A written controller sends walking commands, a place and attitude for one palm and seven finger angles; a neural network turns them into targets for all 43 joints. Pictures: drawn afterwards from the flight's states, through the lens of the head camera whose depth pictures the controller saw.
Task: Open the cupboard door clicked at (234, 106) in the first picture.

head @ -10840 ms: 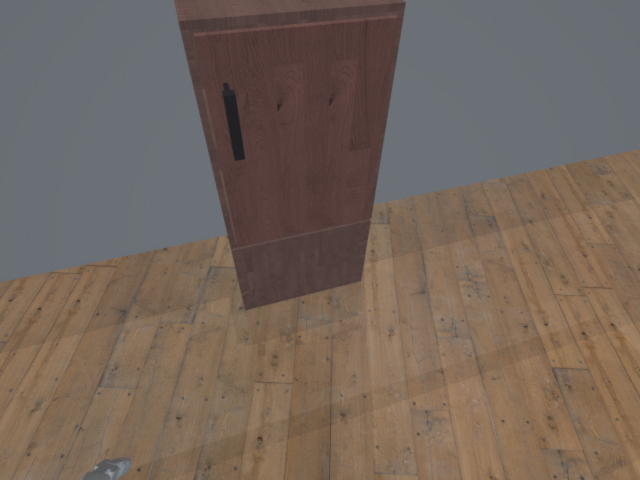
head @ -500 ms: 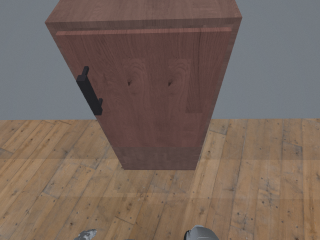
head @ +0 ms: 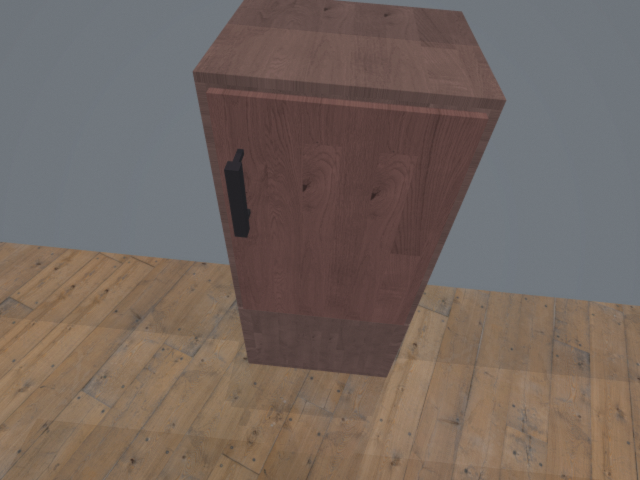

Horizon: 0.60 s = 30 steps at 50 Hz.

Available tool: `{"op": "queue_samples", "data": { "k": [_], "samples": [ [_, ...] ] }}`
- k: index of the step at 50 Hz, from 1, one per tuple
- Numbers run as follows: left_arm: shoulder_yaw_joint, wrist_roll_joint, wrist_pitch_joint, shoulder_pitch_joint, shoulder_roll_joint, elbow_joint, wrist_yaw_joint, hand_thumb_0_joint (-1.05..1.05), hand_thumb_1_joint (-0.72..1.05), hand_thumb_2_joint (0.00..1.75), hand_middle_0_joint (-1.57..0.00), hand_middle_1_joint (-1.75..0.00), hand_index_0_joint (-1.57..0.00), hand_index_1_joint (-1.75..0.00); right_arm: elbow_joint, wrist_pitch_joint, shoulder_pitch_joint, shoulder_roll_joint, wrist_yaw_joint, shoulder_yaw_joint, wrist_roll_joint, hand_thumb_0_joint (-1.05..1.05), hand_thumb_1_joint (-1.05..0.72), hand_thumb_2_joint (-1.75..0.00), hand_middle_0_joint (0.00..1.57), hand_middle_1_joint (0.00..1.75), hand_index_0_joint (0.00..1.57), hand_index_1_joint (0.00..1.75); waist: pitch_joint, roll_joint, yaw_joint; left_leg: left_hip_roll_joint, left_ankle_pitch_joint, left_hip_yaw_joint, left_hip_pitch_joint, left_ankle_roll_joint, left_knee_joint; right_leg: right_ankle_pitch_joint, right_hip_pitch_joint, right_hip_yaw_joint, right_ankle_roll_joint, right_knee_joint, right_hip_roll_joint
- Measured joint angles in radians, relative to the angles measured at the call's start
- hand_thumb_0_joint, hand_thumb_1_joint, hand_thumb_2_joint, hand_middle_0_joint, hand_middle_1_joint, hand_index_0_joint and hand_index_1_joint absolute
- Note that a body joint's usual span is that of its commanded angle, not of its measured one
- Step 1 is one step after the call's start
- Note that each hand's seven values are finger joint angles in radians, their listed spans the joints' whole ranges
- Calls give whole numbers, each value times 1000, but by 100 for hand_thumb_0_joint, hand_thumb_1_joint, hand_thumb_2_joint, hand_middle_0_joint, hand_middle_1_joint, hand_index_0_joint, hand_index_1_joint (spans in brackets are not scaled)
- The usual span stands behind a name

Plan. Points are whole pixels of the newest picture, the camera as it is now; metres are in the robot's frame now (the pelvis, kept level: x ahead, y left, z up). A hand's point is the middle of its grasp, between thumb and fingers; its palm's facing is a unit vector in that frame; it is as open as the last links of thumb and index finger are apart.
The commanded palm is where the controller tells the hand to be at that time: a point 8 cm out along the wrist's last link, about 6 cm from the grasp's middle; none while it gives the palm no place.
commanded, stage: come to a stop and stand still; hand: left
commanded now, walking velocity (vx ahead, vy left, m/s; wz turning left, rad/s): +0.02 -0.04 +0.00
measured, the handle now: (240, 194) +0.56 +0.18 +0.02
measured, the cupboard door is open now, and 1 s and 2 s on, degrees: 0 0 0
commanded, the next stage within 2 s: look again from close up in 0.66 s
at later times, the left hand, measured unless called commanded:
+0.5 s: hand out of the picture -0.02 +0.10 -0.18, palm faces +0.04 -0.99 -0.15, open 7.3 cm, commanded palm none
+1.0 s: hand out of the picture +0.00 +0.17 -0.19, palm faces +0.04 -0.98 -0.22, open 7.4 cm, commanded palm none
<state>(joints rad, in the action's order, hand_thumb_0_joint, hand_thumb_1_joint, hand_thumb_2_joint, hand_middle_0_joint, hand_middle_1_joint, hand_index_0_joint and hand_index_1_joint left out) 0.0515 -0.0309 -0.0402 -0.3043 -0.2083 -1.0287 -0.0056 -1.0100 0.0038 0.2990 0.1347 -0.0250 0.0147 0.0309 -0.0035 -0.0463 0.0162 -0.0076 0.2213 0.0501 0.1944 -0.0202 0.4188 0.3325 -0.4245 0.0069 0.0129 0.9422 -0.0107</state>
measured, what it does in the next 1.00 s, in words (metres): steps on the spot: right foot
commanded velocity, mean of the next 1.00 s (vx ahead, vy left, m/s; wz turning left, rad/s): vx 0.00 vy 0.00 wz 0.00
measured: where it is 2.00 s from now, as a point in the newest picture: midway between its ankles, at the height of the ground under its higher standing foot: outside the picture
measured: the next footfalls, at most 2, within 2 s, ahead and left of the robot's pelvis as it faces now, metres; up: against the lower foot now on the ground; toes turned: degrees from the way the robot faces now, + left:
right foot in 0.14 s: +0.01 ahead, -0.11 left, +0.00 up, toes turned -3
right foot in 1.78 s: -0.02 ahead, -0.08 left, +0.00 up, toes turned -9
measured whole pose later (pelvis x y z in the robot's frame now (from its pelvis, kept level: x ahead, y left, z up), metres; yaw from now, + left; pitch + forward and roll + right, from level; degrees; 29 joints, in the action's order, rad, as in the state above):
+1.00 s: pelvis -0.01 -0.01 -0.01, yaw +1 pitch -3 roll -2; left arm 0.01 -0.03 0.00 -0.34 -0.16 -1.02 -0.05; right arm -1.01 0.01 0.27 0.19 -0.04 0.04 0.01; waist 0.01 0.03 -0.01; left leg 0.02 0.32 0.01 0.25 -0.01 0.62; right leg 0.33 -0.15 -0.08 -0.04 0.54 0.04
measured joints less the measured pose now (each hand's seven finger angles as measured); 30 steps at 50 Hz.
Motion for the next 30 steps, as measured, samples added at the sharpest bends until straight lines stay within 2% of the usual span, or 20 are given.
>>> {"op": "queue_samples", "data": {
  "k": [4, 7, 10, 13, 18, 30],
  "samples": [
    [-17, 6, 2, -31, 25, -36, -1, 0, 91, 90, -20, -30, -20, -29, -18, -9, 21, -3, -1, -1, 2, 1, -93, -90, 21, 30, 20, 30, 13, 16, -22, 0, -10, 10, 3, 8, -15, 77, 120, -33, -1, -201, -8],
    [-29, 12, 26, -30, 47, -53, -7, 0, 91, 90, -20, -30, -20, -29, -42, -12, 30, -2, -1, -3, -10, 0, -92, -90, 21, 30, 20, 30, 33, 30, -26, 6, 14, 17, 30, 26, 40, -30, 220, -34, -14, -427, -3],
    [-47, 16, 47, -23, 81, -72, -13, 0, 91, 90, -20, -30, -20, -29, -80, 0, 34, 8, 1, -5, -19, 0, -92, -90, 21, 30, 20, 30, 48, 76, -38, 38, 71, -3, 31, 27, 81, -30, 252, -58, -61, -452, 31],
    [-57, 21, 64, -20, 100, -81, -18, 0, 91, 90, -20, -30, -20, -29, -110, 5, 36, 3, 0, -10, -19, 0, -91, -90, 20, 30, 20, 30, 44, 79, -41, 55, 53, -8, 20, 30, 79, -30, 273, -74, -78, -474, 45],
    [-60, 23, 55, -10, 103, -107, -28, 2, 93, 89, -20, -30, -20, -29, -144, -3, 25, -18, -8, -16, -19, 0, -91, -90, 20, 30, 19, 30, 42, 54, -35, 68, 22, -13, -18, 69, 36, -31, 296, -80, -86, -487, 57],
    [-58, 23, 60, -15, 108, -108, -29, 1, 92, 89, -20, -30, -20, -29, -143, -6, -6, -26, -17, -18, -19, 1, -92, -90, 20, 30, 19, 30, 47, 53, -19, 80, 2, -13, -36, 77, -3, -58, 317, -80, -95, -535, 71]
  ]
}}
